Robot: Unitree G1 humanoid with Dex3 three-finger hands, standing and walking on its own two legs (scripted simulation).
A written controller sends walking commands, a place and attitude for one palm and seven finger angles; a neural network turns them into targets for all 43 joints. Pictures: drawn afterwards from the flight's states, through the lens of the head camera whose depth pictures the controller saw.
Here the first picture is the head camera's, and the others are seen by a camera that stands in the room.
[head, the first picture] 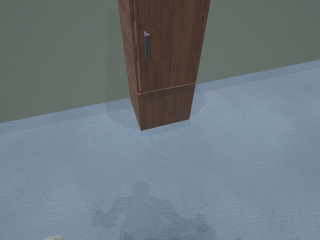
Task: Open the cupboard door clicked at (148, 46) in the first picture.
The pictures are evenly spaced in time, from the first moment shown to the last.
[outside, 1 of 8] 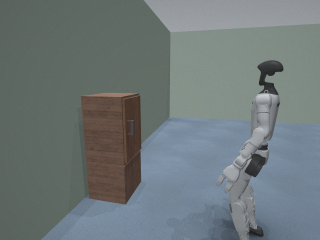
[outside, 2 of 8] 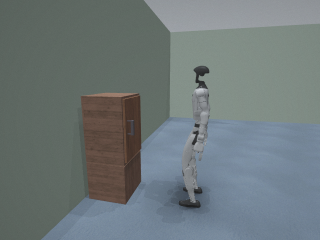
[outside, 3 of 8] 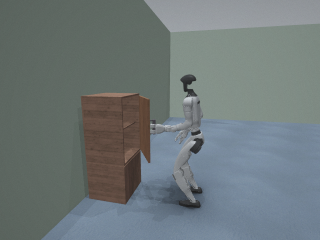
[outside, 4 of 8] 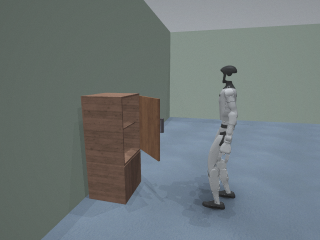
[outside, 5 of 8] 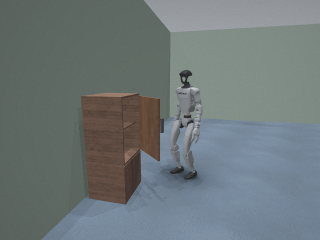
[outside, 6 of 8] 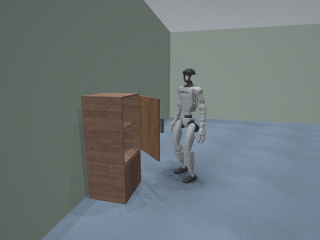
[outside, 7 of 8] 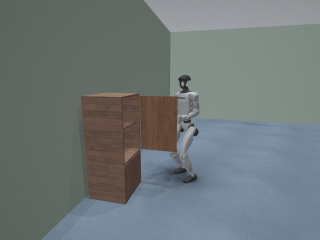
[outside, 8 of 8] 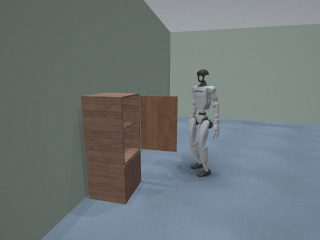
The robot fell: no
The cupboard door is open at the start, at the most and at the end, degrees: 0 91 91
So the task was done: yes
